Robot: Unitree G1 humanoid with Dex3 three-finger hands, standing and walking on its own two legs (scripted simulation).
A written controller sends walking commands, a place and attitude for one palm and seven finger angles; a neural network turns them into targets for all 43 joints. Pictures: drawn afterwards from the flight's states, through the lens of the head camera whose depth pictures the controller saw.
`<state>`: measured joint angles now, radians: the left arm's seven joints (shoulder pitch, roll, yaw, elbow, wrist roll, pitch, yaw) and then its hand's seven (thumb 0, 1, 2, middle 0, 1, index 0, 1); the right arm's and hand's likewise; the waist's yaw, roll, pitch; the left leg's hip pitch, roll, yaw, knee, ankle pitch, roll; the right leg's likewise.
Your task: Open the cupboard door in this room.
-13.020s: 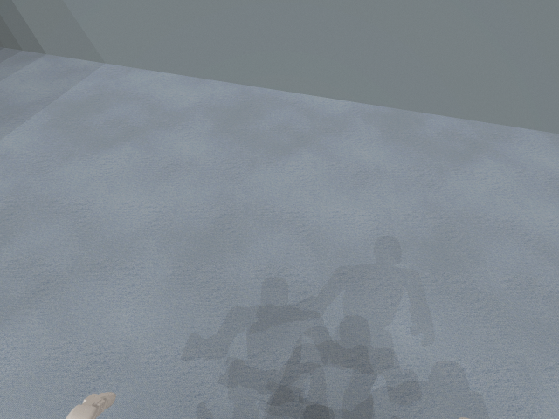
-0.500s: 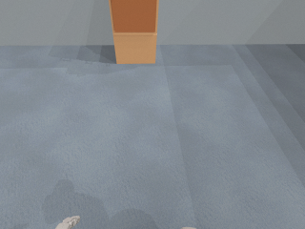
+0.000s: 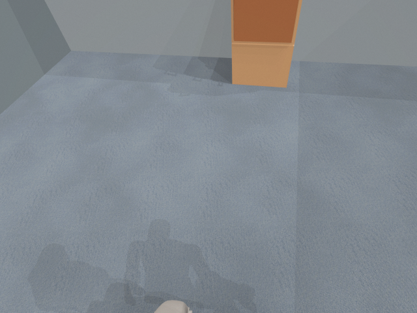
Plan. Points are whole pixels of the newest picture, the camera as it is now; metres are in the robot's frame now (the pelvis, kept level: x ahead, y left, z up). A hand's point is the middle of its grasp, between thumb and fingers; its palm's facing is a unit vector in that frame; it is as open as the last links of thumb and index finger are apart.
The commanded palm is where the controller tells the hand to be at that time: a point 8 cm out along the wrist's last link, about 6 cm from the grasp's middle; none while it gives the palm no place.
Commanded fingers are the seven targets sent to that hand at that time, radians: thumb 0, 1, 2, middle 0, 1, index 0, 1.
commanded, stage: turn or walk to find it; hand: left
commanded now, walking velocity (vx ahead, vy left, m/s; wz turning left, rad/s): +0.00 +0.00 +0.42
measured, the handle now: out of the picture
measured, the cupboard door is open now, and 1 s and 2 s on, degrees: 0 0 0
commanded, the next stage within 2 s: stand and wait in 0.40 s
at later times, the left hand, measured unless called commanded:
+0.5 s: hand out of the picture -0.01 +0.28 -0.18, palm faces +0.26 -0.94 -0.24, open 7.4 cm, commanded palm none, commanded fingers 0.00 0.90 0.90 -0.20 -0.30 -0.20 -0.30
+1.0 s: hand out of the picture +0.00 +0.21 -0.16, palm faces +0.28 -0.93 -0.25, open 7.2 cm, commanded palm none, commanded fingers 0.00 0.90 0.90 -0.20 -0.30 -0.20 -0.30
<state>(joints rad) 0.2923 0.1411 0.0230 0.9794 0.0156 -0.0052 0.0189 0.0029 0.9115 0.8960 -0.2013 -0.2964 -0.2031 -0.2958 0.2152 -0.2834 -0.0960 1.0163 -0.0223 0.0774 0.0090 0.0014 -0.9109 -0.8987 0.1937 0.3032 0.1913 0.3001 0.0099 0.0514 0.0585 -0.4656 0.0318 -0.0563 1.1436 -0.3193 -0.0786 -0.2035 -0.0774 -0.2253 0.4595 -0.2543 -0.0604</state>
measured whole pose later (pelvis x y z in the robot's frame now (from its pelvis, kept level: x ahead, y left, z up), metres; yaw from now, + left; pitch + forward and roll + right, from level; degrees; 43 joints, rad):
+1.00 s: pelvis -0.01 +0.01 +0.00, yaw +16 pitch -1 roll +1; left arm 0.21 0.15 0.02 1.03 0.02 -0.01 0.02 -0.01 0.93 0.90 -0.20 -0.30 -0.20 -0.30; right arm 0.27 -0.21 -0.07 1.11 -0.01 0.05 -0.01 0.00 -0.91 -0.90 0.20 0.30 0.19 0.30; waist -0.01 0.04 0.06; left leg -0.34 0.04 -0.01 0.87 -0.43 -0.04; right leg -0.21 -0.06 -0.15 0.49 -0.25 -0.03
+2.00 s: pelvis -0.03 +0.04 -0.02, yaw +21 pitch -1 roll -1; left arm 0.19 0.17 0.04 1.05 0.02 0.02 0.02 0.00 0.92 0.90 -0.20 -0.30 -0.20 -0.30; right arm 0.26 -0.17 -0.04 1.09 -0.02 0.03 -0.01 0.00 -0.91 -0.90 0.20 0.30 0.19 0.30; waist 0.00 0.01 0.07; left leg -0.28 0.02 -0.01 0.64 -0.34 0.00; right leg -0.26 -0.11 -0.23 0.59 -0.30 0.01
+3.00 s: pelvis -0.04 +0.02 +0.00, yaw +24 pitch -3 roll +0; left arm 0.26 0.18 0.01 1.12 0.01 0.00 0.02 0.00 0.91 0.90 -0.20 -0.30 -0.20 -0.30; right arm 0.25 -0.16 -0.01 1.14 -0.01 -0.01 -0.02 0.00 -0.91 -0.90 0.20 0.30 0.20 0.30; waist 0.01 0.01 0.06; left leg -0.19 0.00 -0.05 0.44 -0.20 -0.01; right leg -0.14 -0.03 -0.10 0.43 -0.25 0.00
